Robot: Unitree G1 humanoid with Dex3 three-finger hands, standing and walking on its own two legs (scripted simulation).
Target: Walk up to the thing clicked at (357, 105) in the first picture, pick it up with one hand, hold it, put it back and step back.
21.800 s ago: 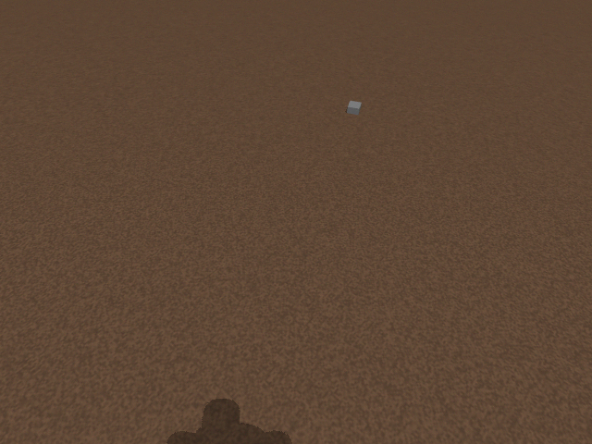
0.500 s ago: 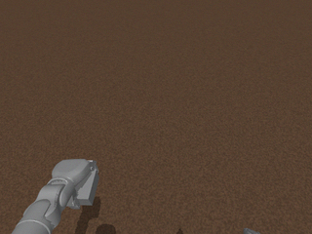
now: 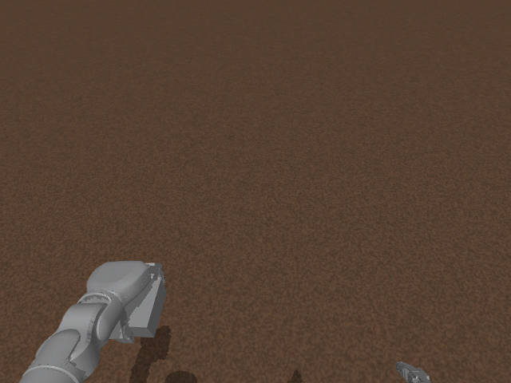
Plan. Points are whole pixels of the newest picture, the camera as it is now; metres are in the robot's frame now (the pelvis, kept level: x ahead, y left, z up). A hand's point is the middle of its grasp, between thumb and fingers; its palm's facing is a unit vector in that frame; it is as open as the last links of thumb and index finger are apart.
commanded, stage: hold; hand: left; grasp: from above
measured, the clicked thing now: (136, 306) +0.30 +0.21 -0.06
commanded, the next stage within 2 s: crouch in 0.74 s
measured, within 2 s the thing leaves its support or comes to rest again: neither
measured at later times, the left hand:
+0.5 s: hand (129, 303) +0.29 +0.21 -0.03, palm faces -0.45 -0.03 -0.89, open 11.0 cm
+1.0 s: hand (130, 301) +0.30 +0.22 -0.03, palm faces -0.45 -0.04 -0.89, open 11.0 cm
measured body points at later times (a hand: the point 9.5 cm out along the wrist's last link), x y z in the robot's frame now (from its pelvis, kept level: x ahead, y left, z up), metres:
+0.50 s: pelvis +0.01 +0.00 +0.01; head +0.02 -0.03 +0.46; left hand +0.31 +0.21 +0.02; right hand +0.16 -0.25 -0.11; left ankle +0.01 +0.12 -0.73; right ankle +0.02 -0.13 -0.73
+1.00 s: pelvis +0.02 +0.00 +0.01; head +0.03 -0.02 +0.46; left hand +0.32 +0.22 +0.02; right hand +0.16 -0.25 -0.11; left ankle +0.01 +0.12 -0.73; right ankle +0.02 -0.13 -0.73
